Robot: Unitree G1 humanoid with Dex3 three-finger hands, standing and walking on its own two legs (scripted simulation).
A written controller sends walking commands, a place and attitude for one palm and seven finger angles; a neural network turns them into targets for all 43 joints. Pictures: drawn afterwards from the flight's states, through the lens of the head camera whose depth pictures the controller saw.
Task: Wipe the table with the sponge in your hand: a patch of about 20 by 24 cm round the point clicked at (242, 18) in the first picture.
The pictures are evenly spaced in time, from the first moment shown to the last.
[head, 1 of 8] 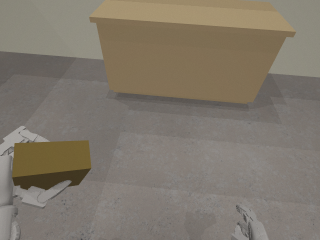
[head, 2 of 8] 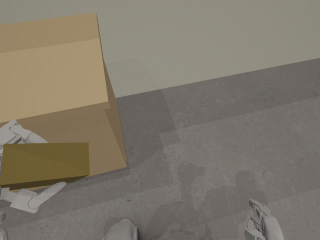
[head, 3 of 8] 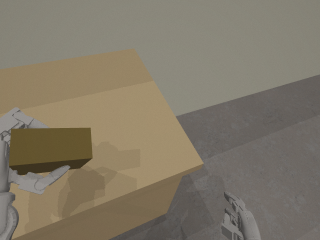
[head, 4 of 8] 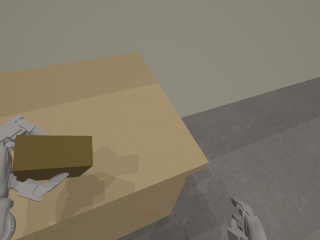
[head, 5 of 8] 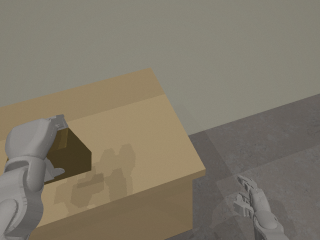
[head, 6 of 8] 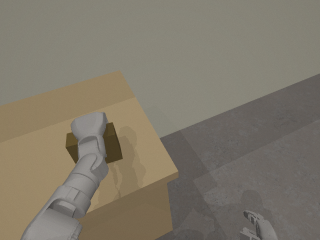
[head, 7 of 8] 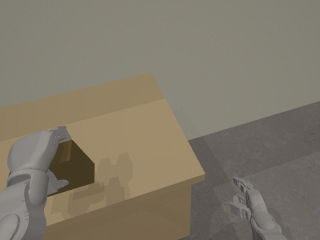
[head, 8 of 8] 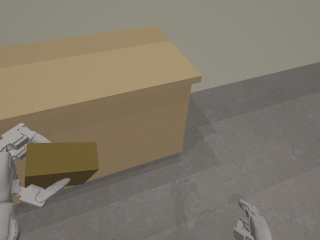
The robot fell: no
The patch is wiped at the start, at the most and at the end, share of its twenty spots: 0.00 0.95 0.95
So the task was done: yes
